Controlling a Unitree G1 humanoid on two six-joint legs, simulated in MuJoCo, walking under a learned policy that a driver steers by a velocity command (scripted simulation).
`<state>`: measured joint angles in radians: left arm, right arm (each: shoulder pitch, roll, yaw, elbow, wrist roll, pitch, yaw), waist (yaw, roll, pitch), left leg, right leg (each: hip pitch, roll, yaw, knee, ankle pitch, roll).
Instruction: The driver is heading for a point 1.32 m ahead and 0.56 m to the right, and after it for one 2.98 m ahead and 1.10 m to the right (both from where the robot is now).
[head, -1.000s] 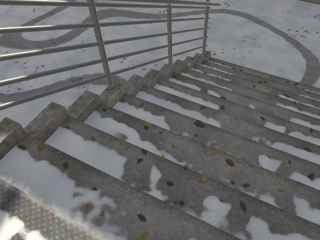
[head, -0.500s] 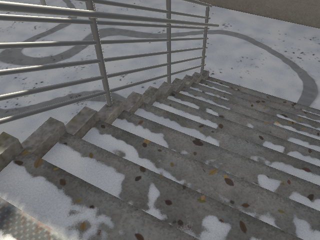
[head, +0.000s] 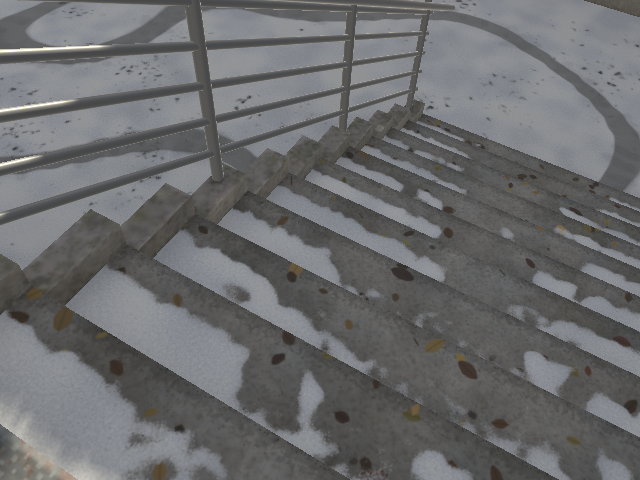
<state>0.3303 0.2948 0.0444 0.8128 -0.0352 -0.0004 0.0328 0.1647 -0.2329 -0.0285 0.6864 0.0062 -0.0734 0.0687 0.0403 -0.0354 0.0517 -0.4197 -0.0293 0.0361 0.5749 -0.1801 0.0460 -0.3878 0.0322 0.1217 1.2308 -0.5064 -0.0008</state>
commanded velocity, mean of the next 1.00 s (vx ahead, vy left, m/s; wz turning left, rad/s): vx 0.05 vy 0.00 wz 0.00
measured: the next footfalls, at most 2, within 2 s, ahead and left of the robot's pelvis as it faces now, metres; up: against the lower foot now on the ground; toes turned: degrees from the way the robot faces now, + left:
right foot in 0.30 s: +0.01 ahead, -0.16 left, +0.00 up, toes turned +3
right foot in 1.72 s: +0.32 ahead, -0.15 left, -0.17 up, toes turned -17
